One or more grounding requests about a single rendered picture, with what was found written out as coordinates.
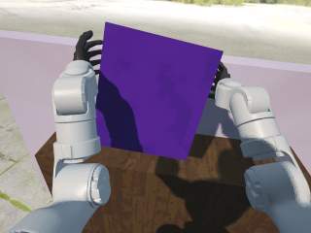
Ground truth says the robot right hand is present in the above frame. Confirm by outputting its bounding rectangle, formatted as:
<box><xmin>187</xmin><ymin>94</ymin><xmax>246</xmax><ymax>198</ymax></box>
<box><xmin>208</xmin><ymin>61</ymin><xmax>230</xmax><ymax>99</ymax></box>

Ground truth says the robot left upper arm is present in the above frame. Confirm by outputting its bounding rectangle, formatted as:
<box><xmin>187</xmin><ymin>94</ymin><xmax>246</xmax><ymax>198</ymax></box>
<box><xmin>6</xmin><ymin>163</ymin><xmax>111</xmax><ymax>233</ymax></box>

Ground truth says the right robot forearm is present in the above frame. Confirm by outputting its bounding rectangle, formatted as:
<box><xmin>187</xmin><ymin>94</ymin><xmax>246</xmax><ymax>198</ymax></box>
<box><xmin>215</xmin><ymin>78</ymin><xmax>311</xmax><ymax>201</ymax></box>

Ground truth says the left robot forearm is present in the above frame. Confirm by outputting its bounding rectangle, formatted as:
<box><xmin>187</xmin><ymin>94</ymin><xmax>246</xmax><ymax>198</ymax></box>
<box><xmin>52</xmin><ymin>60</ymin><xmax>101</xmax><ymax>200</ymax></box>

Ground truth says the robot right upper arm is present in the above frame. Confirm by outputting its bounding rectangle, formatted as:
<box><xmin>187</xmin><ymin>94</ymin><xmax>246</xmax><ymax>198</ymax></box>
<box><xmin>244</xmin><ymin>160</ymin><xmax>311</xmax><ymax>233</ymax></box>

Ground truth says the carton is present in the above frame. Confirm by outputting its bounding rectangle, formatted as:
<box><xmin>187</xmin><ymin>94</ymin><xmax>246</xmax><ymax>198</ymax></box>
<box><xmin>95</xmin><ymin>21</ymin><xmax>224</xmax><ymax>160</ymax></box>

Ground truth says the pedestal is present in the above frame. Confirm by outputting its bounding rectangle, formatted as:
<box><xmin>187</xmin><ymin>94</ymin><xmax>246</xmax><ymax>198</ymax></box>
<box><xmin>35</xmin><ymin>131</ymin><xmax>311</xmax><ymax>233</ymax></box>

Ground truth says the robot left hand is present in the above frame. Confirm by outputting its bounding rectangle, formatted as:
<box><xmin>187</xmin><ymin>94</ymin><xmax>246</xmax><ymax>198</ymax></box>
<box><xmin>73</xmin><ymin>30</ymin><xmax>103</xmax><ymax>75</ymax></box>

